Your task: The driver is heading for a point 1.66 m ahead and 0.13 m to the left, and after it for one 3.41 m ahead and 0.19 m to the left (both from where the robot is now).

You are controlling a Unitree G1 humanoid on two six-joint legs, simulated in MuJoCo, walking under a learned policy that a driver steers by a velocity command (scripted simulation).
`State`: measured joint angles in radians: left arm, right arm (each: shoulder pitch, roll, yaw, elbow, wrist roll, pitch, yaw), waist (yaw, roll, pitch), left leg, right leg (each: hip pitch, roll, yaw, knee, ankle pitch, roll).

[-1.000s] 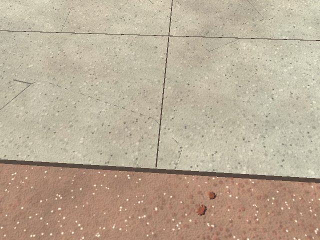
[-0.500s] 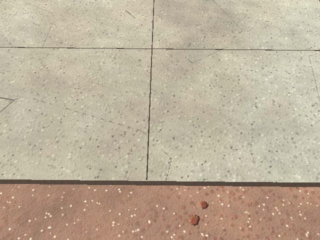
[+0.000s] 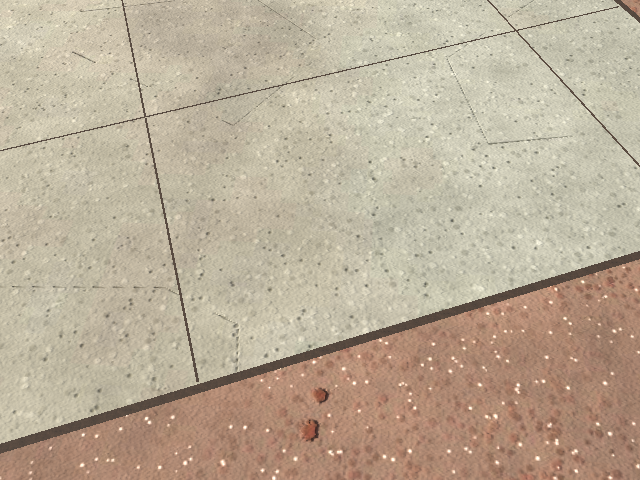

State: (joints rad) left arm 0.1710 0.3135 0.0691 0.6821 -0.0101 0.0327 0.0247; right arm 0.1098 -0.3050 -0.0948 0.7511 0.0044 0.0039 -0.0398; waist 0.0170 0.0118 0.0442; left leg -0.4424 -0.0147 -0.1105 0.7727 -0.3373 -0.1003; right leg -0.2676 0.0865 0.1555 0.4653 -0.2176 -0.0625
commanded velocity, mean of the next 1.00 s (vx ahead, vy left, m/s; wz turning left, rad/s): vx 0.00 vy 0.00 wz -0.16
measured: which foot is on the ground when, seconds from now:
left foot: up 0.00-0.10, down 0.12-1.00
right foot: down 0.00-0.12, up 0.14-0.42, down 0.44-1.00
